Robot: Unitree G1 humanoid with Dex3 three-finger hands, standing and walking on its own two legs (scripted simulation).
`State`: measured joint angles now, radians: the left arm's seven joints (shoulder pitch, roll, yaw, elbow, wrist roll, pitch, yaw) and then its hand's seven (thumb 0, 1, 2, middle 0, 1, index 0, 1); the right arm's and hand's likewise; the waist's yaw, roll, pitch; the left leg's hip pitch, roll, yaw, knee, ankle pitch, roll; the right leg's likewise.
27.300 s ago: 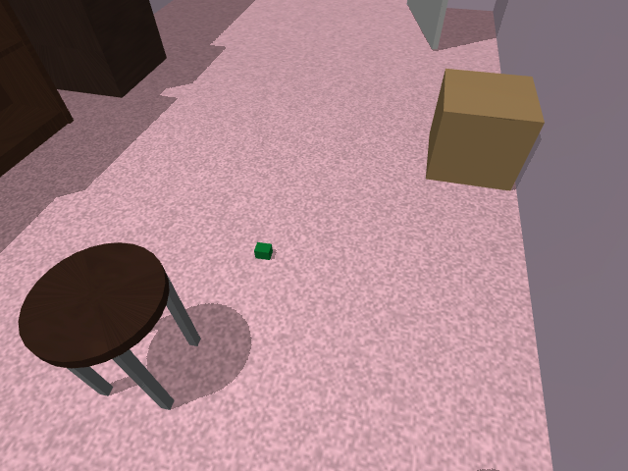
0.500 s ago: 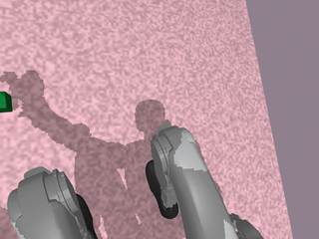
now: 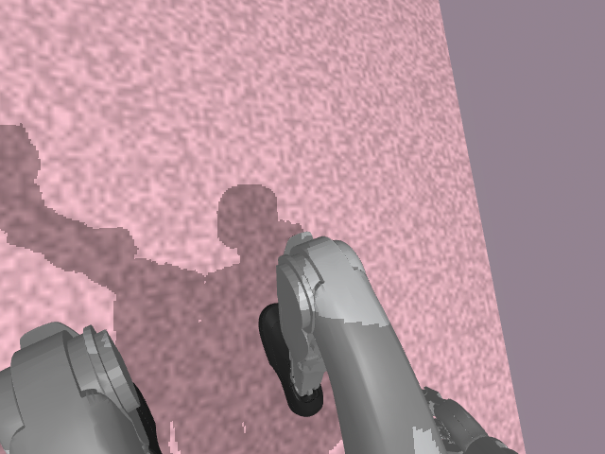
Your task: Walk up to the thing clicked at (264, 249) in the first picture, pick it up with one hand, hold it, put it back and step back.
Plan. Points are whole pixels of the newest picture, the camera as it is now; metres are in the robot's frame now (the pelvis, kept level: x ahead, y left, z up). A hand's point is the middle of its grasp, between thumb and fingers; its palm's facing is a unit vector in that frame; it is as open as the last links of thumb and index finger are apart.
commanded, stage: rest palm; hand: left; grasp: from above
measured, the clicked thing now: out of the picture +0.51 +0.31 -0.29
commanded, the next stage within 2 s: close in 1.54 s
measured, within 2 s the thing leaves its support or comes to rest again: neither
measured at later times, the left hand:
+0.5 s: hand out of the picture +0.50 +0.29 -0.23, palm faces -0.50 -0.02 -0.87, open 13.0 cm
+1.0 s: hand out of the picture +0.49 +0.29 -0.25, palm faces -0.49 -0.03 -0.87, open 12.7 cm
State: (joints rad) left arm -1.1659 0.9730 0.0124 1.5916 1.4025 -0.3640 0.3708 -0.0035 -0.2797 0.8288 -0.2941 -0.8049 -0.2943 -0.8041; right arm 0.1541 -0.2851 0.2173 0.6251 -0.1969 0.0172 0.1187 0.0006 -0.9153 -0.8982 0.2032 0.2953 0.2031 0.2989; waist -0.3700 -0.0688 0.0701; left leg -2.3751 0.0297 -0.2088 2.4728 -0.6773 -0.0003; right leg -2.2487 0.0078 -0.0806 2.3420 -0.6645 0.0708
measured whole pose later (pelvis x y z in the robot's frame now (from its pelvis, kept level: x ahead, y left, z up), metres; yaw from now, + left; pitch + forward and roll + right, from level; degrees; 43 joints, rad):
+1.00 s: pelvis +0.00 +0.00 -0.01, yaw -3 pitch +30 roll -14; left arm -1.13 1.04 0.01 1.67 1.40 -0.33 0.50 0.00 -0.26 0.82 -0.30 -0.77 -0.29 -0.78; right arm 0.12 -0.31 0.30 0.61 -0.24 -0.09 0.14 0.00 -0.91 -0.90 0.20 0.30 0.20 0.30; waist -0.40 -0.13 0.14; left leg -2.38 0.04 -0.26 2.54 -0.72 -0.01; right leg -2.24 0.03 -0.12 2.37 -0.67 0.08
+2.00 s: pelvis +0.00 +0.01 -0.01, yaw -4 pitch +29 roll -15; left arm -1.15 1.06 0.01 1.66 1.38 -0.29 0.50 0.00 0.02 0.60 -0.46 -0.68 -0.48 -0.66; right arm 0.11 -0.33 0.31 0.60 -0.25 -0.12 0.16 0.00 -0.90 -0.90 0.20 0.30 0.20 0.30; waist -0.41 -0.13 0.16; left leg -2.38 0.04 -0.27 2.55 -0.72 0.00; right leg -2.24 0.04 -0.13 2.37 -0.67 0.08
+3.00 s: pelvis +0.00 +0.01 -0.01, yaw -4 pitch +28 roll -15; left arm -1.13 1.08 0.03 1.65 1.38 -0.33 0.47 -0.03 0.49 0.18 -0.80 -0.29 -0.95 -0.30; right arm 0.11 -0.34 0.33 0.57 -0.25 -0.10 0.14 0.00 -0.90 -0.90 0.20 0.30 0.20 0.30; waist -0.40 -0.13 0.18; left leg -2.38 0.03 -0.28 2.55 -0.70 0.00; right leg -2.24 0.04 -0.13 2.36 -0.65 0.08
